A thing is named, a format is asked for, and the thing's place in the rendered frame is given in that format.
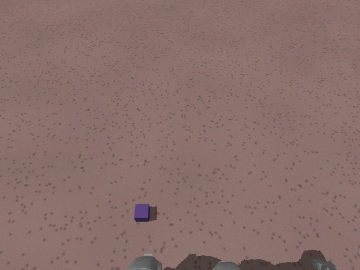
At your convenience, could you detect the right robot hand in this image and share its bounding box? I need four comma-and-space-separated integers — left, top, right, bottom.
312, 259, 338, 270

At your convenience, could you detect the cube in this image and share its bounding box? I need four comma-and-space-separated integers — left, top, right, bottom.
134, 204, 150, 222

